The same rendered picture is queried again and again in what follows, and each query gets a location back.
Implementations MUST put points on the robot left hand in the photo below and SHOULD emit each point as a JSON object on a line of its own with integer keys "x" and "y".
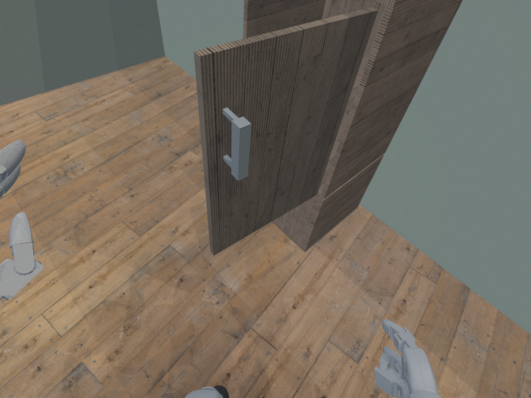
{"x": 14, "y": 275}

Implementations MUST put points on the handle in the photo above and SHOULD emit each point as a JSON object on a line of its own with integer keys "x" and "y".
{"x": 240, "y": 145}

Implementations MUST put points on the cupboard door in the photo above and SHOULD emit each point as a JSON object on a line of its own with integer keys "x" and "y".
{"x": 293, "y": 86}

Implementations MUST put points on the robot right hand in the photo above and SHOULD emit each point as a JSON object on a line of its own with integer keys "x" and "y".
{"x": 413, "y": 370}

